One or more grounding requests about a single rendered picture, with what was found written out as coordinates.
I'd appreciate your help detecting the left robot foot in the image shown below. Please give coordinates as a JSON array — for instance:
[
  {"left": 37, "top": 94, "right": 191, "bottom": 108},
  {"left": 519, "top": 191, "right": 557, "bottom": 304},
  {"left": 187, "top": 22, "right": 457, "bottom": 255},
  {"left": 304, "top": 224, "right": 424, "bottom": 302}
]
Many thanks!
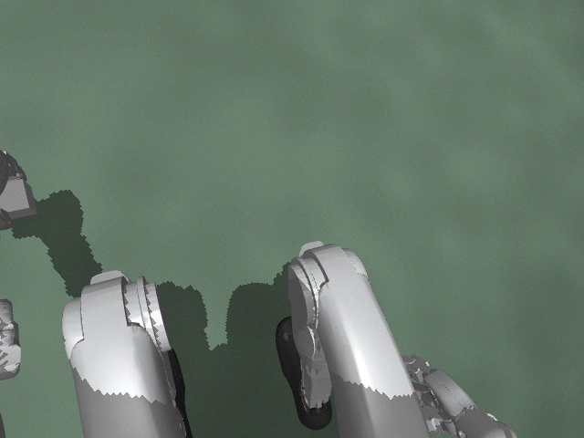
[{"left": 167, "top": 348, "right": 193, "bottom": 438}]

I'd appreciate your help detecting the right robot arm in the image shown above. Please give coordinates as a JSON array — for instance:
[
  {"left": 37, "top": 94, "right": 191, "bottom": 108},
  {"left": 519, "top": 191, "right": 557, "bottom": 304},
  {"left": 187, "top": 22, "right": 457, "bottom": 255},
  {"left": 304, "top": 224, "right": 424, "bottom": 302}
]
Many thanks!
[{"left": 455, "top": 409, "right": 517, "bottom": 438}]

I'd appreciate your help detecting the left robot hand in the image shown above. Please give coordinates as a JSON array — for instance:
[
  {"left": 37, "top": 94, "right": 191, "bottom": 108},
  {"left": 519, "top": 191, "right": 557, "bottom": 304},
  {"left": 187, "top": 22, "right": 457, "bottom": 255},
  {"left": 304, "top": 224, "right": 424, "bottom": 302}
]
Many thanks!
[{"left": 0, "top": 150, "right": 26, "bottom": 231}]

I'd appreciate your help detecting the right robot hand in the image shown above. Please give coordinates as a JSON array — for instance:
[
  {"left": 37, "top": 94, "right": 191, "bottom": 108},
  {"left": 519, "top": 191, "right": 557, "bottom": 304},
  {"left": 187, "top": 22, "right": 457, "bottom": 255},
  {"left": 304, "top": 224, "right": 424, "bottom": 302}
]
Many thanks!
[{"left": 401, "top": 354, "right": 478, "bottom": 436}]

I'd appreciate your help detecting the left robot arm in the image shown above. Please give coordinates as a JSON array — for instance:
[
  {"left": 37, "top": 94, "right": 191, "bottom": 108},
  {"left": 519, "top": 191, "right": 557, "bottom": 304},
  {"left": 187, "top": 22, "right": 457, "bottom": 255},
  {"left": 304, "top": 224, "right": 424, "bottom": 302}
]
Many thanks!
[{"left": 0, "top": 299, "right": 21, "bottom": 438}]

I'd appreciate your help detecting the small box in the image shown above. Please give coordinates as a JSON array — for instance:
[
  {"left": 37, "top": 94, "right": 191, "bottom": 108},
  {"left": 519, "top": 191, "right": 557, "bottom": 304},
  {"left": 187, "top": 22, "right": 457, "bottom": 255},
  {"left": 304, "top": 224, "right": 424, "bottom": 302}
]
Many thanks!
[{"left": 0, "top": 179, "right": 37, "bottom": 219}]

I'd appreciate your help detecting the right robot foot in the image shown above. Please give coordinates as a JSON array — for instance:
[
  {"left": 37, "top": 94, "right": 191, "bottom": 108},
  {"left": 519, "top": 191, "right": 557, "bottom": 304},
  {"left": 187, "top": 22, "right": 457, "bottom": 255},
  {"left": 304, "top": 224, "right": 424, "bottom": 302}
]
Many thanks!
[{"left": 276, "top": 317, "right": 332, "bottom": 430}]

